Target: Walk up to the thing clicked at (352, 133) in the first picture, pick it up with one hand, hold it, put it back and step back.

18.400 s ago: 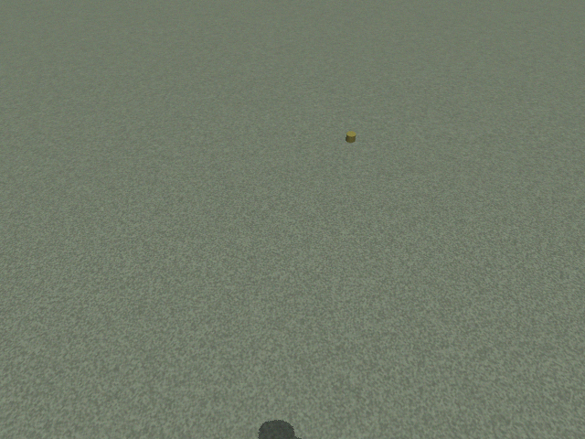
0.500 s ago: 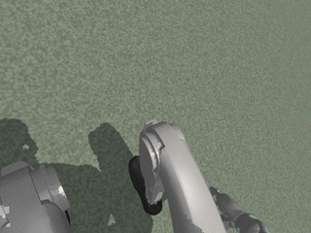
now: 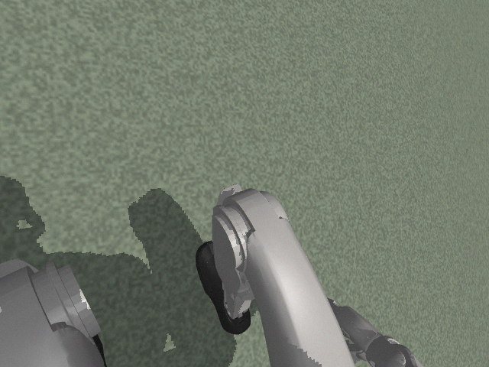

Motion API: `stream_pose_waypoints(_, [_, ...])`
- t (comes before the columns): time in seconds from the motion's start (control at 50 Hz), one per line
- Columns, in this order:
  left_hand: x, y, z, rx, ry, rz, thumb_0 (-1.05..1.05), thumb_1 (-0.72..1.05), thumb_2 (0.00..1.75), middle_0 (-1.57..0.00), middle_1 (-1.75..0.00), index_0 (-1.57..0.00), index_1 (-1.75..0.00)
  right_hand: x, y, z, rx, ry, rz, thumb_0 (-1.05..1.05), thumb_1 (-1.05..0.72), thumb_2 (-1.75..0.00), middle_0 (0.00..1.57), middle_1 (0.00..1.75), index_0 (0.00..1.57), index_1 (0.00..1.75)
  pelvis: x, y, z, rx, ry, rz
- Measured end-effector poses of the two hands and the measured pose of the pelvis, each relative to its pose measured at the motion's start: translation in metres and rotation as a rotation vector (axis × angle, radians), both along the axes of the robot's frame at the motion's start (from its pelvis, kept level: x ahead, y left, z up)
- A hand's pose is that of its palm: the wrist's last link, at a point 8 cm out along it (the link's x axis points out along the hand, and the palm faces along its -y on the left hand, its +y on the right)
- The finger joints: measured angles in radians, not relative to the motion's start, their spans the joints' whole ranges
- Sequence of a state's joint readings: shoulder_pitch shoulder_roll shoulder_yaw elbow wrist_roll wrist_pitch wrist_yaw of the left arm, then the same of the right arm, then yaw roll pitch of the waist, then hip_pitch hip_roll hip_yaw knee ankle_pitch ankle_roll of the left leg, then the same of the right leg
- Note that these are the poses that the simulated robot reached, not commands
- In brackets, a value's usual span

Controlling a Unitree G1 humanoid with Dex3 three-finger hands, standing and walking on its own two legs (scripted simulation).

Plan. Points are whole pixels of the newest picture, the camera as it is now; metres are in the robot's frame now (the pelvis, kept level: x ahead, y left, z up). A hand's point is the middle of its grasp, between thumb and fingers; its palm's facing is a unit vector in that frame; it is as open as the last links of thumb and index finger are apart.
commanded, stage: rest palm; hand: left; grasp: from above
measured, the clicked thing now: out of the picture +0.45 +0.40 -0.28
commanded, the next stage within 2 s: close in 1.52 s
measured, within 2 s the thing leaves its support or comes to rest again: neither
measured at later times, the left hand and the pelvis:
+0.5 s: hand out of the picture +0.43 +0.38 -0.25, palm faces -0.43 -0.19 -0.88, open 14.1 cm; pelvis +0.00 +0.00 +0.00, yaw +0 degrees
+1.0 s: hand out of the picture +0.43 +0.39 -0.25, palm faces -0.43 -0.20 -0.88, open 13.9 cm; pelvis +0.00 +0.00 +0.00, yaw -1 degrees
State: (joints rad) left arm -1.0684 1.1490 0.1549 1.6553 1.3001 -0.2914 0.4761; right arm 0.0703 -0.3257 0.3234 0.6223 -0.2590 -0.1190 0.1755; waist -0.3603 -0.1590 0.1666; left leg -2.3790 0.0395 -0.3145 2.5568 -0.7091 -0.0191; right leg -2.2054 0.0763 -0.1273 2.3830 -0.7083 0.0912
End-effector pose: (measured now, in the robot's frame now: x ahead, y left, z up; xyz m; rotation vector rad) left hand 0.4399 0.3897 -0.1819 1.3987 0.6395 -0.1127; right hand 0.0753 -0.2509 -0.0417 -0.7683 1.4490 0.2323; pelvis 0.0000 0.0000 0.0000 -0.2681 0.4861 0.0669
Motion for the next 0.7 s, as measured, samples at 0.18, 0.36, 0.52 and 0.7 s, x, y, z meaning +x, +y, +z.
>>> stream_pose_waypoints(0.18, [-0.004,0.0,-0.003,-0.002,-0.008,-0.006,0.0,-0.53,0.98,-0.08,-0.99,-0.08,-0.99,0.015,-0.001,0.001,0.0,-0.024,0.04,0.0,-0.91,-0.9,0.2,0.3,0.2,0.3,0.0,0.001,0.0,-0.004,-0.007,0.0])
stream_pose_waypoints(0.36, [-0.006,-0.002,-0.007,0.004,-0.007,-0.002,0.0,-0.51,0.97,-0.08,-1.0,-0.08,-1.0,0.014,0.002,0.0,0.01,-0.03,0.052,0.0,-0.91,-0.9,0.2,0.3,0.2,0.3,-0.002,0.001,-0.002,-0.005,-0.017,-0.003])
stream_pose_waypoints(0.52, [-0.005,-0.003,-0.011,0.008,-0.006,0.0,0.0,-0.49,0.95,-0.08,-1.02,-0.09,-1.0,0.004,0.005,-0.001,0.015,-0.008,0.048,0.0,-0.91,-0.9,0.2,0.3,0.2,0.3,-0.002,0.001,-0.003,-0.007,-0.022,-0.005])
stream_pose_waypoints(0.7, [-0.001,-0.003,-0.011,0.007,-0.015,0.005,0.0,-0.49,0.95,-0.08,-1.02,-0.09,-1.0,-0.002,0.006,0.0,0.019,0.004,0.041,0.0,-0.91,-0.9,0.2,0.3,0.2,0.3,-0.002,0.002,-0.003,-0.01,-0.024,-0.009])
